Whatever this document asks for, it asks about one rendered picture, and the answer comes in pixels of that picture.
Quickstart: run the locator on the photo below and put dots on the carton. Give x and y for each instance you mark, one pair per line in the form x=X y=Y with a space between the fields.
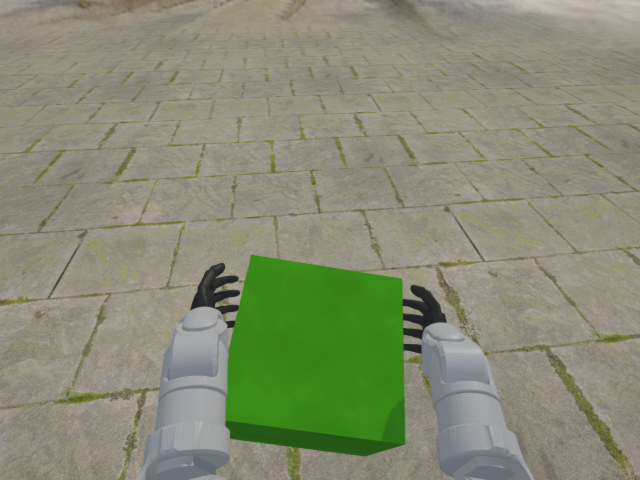
x=316 y=359

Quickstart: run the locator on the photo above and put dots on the robot right hand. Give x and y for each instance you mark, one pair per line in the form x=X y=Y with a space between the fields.
x=431 y=311

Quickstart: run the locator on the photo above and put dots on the right robot forearm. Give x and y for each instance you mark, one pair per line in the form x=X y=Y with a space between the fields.
x=473 y=439

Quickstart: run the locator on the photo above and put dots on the robot left hand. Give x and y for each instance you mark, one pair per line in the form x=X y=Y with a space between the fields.
x=205 y=296

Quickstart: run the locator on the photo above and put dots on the left robot forearm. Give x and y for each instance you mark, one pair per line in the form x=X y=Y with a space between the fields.
x=190 y=438

